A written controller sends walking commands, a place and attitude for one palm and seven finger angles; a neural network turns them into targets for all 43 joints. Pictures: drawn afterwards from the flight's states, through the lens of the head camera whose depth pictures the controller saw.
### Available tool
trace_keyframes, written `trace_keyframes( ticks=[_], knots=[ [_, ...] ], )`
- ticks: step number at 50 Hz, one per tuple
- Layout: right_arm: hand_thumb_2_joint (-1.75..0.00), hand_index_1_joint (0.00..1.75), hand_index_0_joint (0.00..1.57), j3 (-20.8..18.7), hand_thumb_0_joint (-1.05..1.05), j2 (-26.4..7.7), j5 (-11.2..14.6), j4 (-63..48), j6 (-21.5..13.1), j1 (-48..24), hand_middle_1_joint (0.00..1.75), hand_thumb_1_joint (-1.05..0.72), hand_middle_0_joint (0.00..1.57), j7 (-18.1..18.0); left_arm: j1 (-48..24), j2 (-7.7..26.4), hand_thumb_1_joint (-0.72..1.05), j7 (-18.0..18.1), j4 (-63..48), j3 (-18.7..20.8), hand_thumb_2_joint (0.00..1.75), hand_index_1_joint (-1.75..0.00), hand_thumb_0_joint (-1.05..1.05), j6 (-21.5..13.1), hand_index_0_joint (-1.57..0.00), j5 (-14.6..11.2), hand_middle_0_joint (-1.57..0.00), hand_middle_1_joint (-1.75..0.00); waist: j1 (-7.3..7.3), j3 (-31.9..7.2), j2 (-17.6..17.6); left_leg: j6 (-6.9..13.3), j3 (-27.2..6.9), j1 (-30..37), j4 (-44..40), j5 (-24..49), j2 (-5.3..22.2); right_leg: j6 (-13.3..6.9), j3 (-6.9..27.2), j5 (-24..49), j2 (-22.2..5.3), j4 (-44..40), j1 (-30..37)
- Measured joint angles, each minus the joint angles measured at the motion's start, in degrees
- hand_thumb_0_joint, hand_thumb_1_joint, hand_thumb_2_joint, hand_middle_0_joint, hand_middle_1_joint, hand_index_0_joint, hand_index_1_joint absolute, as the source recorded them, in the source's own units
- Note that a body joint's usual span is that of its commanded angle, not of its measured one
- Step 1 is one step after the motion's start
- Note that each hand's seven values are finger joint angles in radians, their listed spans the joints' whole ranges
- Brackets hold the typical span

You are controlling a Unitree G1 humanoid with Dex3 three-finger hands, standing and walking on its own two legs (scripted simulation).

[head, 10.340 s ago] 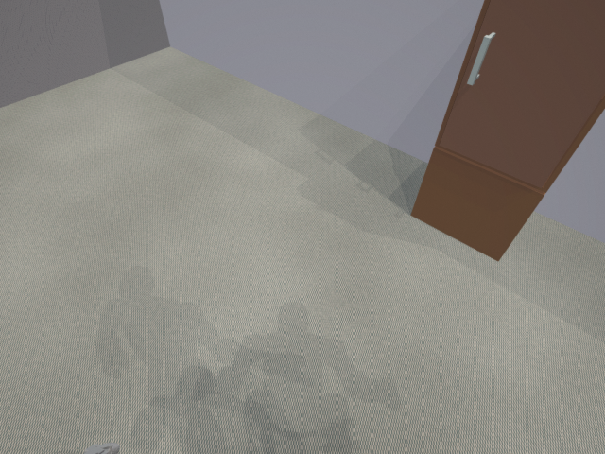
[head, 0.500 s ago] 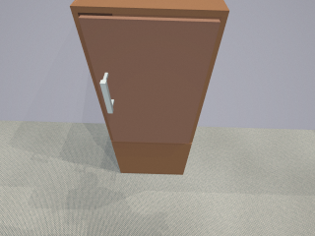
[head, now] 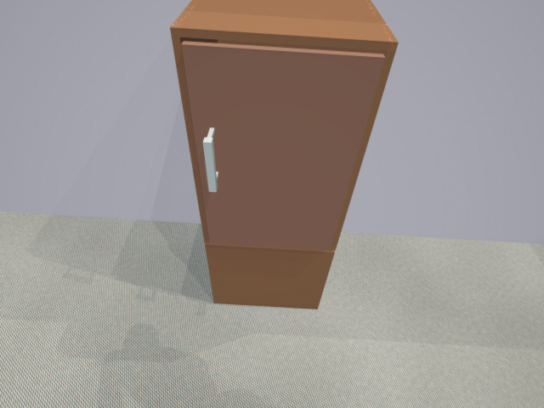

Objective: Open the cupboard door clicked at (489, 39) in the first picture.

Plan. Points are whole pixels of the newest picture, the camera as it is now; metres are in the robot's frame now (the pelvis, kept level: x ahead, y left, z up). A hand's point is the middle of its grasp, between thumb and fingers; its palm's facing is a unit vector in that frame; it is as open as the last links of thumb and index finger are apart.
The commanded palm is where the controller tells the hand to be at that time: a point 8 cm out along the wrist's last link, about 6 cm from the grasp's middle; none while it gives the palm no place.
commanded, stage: come to a stop and stand still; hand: left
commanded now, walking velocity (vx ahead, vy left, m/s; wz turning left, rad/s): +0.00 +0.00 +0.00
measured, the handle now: (212, 160) +0.63 +0.17 +0.01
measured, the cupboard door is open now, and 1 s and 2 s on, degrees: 0 0 0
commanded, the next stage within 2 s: look again from close up in 0.30 s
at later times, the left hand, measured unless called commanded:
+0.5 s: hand out of the picture -0.06 +0.16 -0.18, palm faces +0.06 -0.99 -0.12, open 7.4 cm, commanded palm none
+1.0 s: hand out of the picture -0.14 +0.20 -0.18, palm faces +0.09 -0.98 -0.19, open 7.4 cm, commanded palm none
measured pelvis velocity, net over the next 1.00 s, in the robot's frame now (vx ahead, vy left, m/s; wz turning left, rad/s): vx -0.06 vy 0.04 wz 0.01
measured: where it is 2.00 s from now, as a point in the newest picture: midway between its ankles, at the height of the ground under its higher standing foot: outside the picture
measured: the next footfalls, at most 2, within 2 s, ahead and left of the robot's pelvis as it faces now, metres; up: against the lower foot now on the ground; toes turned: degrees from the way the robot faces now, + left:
left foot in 1.02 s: -0.02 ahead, +0.14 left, +0.00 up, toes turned +1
right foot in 1.32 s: -0.03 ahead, -0.08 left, +0.00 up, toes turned -5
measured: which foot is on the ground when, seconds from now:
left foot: down 0.00-0.86, up 0.88-1.00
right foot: down 0.00-1.00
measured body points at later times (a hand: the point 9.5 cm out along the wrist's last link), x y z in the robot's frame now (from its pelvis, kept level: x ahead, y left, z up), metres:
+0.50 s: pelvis -0.02 +0.02 +0.00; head -0.04 +0.03 +0.45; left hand -0.07 +0.21 -0.17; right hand -0.03 -0.19 -0.16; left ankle +0.07 +0.09 -0.73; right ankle +0.03 -0.12 -0.73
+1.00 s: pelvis -0.06 +0.04 +0.00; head -0.07 +0.05 +0.45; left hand -0.14 +0.26 -0.16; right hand +0.00 -0.20 -0.15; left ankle -0.05 +0.13 -0.72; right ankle -0.02 -0.09 -0.73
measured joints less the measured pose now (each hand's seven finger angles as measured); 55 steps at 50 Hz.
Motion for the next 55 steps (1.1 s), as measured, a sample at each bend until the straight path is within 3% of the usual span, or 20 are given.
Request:
trace_keyframes(
  ticks=[24, 37, 41, 43, 45, 48, 51, 52, 55],
  knots=[
    [-0.90, 0.30, 0.20, -0.53, 0.00, 5.10, 0.43, 5.02, 0.29, 1.41, 0.30, -0.91, 0.20, -0.53, 3.20, -6.41, 0.91, 0.70, 4.11, 0.01, 0.90, -0.30, 0.00, -0.82, -0.20, 0.34, -0.20, -0.30, 0.07, -0.02, -0.19, 0.86, -0.22, -1.77, -0.82, -0.02, -1.41, 0.36, 2.17, -1.12, 0.10, 0.00, -2.12],
    [-0.90, 0.30, 0.20, -1.58, 0.01, 3.70, 0.19, 3.89, 1.24, -0.76, 0.30, -0.91, 0.20, -0.83, 3.94, -6.19, 0.91, 0.29, 3.89, 1.64, 0.90, -0.30, 0.00, 0.44, -0.20, 0.62, -0.20, -0.30, 0.45, 0.77, 0.37, 0.96, -0.10, -3.57, -0.18, -2.27, -2.72, -0.80, 4.25, -6.83, 0.06, 3.77, -5.08],
    [-0.90, 0.30, 0.20, -1.81, 0.01, 2.41, 0.06, 4.17, 1.97, -2.05, 0.30, -0.91, 0.20, -0.61, 5.78, -5.79, 0.91, 0.27, 3.34, 2.45, 0.90, -0.30, 0.00, 0.24, -0.20, 0.67, -0.20, -0.30, 1.75, 0.97, 1.36, 2.48, 0.70, -3.29, -0.47, 1.83, -2.71, -1.46, 1.59, -8.56, 0.54, 8.14, -2.71],
    [-0.90, 0.30, 0.20, -1.99, 0.01, 1.54, 0.34, 3.99, 2.43, -3.23, 0.30, -0.91, 0.20, -0.63, 7.08, -5.67, 0.91, 0.68, 3.66, 2.36, 0.90, -0.30, 0.00, -0.20, -0.20, 0.72, -0.20, -0.30, 2.53, 0.87, 1.51, 1.28, 0.79, -4.00, 1.08, -0.57, -3.12, -1.84, 2.07, -5.54, 0.74, 3.92, -0.79],
    [-0.90, 0.30, 0.20, -2.52, 0.01, 0.82, 0.62, 3.22, 2.79, -4.29, 0.30, -0.91, 0.20, -0.48, 7.85, -5.71, 0.91, 1.08, 4.77, 1.96, 0.90, -0.30, 0.00, 0.12, -0.20, 0.61, -0.20, -0.30, 2.46, 0.57, 1.99, -1.04, -1.10, -6.03, 8.71, -5.42, -3.23, -1.67, 1.89, -2.28, 0.81, 2.56, -0.62],
    [-0.90, 0.30, 0.20, -2.79, 0.01, 0.25, 0.96, 1.84, 1.29, -4.61, 0.30, -0.91, 0.20, -0.11, 7.15, -5.13, 0.91, 1.13, 6.73, 1.67, 0.90, -0.30, 0.00, 0.86, -0.20, 0.59, -0.20, -0.30, 1.68, -0.40, 1.76, -1.63, -3.55, -5.65, 18.88, -8.70, -2.10, -0.68, 2.21, 0.59, 0.99, -0.09, -0.51],
    [-0.90, 0.30, 0.20, -2.00, 0.00, -0.05, 1.16, 0.80, -0.80, -3.62, 0.30, -0.91, 0.20, -0.64, 4.79, -4.09, 0.91, 0.84, 6.32, 1.54, 0.90, -0.30, 0.01, 0.62, -0.20, 0.39, -0.20, -0.30, 1.04, -0.81, 1.49, -1.61, -4.92, 2.51, 6.64, -8.39, 0.00, 0.53, 2.37, 0.90, 1.15, 0.64, -2.22],
    [-0.90, 0.30, 0.20, -1.75, 0.00, -0.02, 1.02, 1.19, -1.37, -3.49, 0.30, -0.91, 0.19, -1.04, 3.32, -3.75, 0.91, 0.65, 6.14, 1.47, 0.90, -0.30, 0.01, 0.41, -0.20, 0.12, -0.20, -0.30, 0.80, -0.62, 1.30, -1.43, -5.35, 3.53, 3.75, -10.60, -0.35, 1.04, 2.24, 0.64, 0.81, 1.47, -3.08],
    [-0.90, 0.30, 0.20, -0.60, 0.00, 1.17, 0.28, 2.87, -1.34, -2.80, 0.30, -0.91, 0.19, -1.43, -0.49, -2.66, 0.91, 0.10, 5.07, 1.46, 0.90, -0.30, 0.01, -0.01, -0.20, 0.01, -0.20, -0.30, 1.56, 0.18, -0.55, -0.36, -4.26, 4.17, 1.74, -7.45, -1.84, 0.89, 3.25, -1.29, -0.46, 1.43, -2.86]
  ],
)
